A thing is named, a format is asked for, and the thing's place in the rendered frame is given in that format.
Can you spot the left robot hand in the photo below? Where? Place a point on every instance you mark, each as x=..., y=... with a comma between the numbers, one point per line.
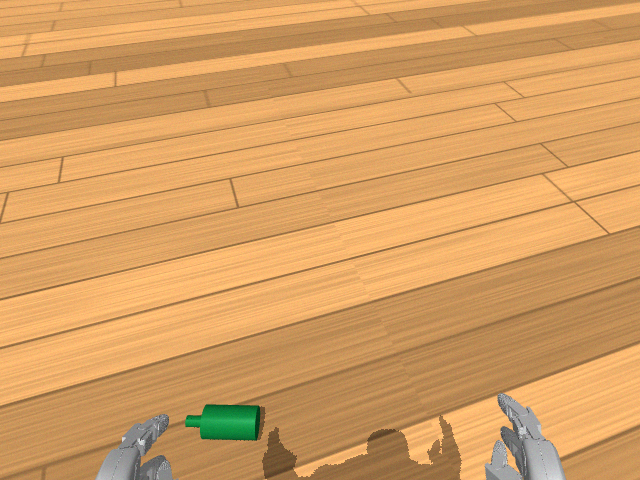
x=123, y=463

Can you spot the bottle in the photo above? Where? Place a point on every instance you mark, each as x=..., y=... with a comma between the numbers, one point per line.
x=227, y=422

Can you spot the right robot hand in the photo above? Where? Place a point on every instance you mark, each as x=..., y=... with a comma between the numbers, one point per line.
x=536, y=458

